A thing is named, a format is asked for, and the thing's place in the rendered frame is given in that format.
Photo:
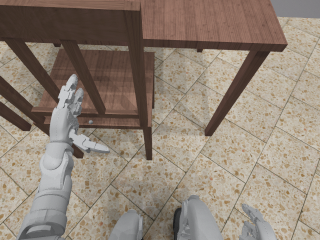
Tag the right robot thigh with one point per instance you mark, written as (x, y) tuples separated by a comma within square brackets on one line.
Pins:
[(200, 220)]

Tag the chair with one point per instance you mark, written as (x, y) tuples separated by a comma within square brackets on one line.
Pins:
[(118, 86)]

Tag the left robot hand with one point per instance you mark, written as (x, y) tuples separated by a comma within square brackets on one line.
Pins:
[(64, 117)]

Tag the right robot shin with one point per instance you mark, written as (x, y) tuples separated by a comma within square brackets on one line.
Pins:
[(184, 231)]

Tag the table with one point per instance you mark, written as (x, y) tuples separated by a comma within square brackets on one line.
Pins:
[(241, 25)]

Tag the left robot forearm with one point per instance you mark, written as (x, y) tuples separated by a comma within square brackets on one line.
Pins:
[(47, 216)]

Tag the right robot hand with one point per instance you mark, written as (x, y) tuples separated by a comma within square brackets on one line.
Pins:
[(262, 229)]

